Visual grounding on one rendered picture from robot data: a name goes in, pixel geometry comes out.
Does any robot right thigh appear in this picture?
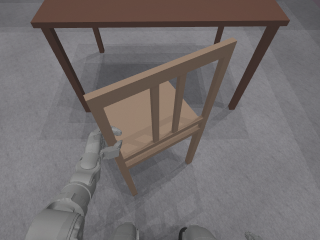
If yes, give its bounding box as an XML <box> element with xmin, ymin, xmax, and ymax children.
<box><xmin>182</xmin><ymin>226</ymin><xmax>217</xmax><ymax>240</ymax></box>

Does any robot left hand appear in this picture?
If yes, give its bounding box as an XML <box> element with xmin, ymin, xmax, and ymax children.
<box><xmin>84</xmin><ymin>125</ymin><xmax>122</xmax><ymax>160</ymax></box>

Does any table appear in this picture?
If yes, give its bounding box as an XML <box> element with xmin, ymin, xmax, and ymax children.
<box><xmin>30</xmin><ymin>0</ymin><xmax>290</xmax><ymax>113</ymax></box>

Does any robot left upper arm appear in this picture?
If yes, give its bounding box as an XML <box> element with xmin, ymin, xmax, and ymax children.
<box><xmin>27</xmin><ymin>208</ymin><xmax>85</xmax><ymax>240</ymax></box>

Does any left robot forearm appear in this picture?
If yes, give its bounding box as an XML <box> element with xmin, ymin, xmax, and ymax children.
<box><xmin>24</xmin><ymin>152</ymin><xmax>101</xmax><ymax>240</ymax></box>

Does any left robot shin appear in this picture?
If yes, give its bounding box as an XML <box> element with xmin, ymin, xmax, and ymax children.
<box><xmin>123</xmin><ymin>221</ymin><xmax>134</xmax><ymax>225</ymax></box>

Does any chair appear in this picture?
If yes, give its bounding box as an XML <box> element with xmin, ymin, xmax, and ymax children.
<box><xmin>83</xmin><ymin>37</ymin><xmax>237</xmax><ymax>196</ymax></box>

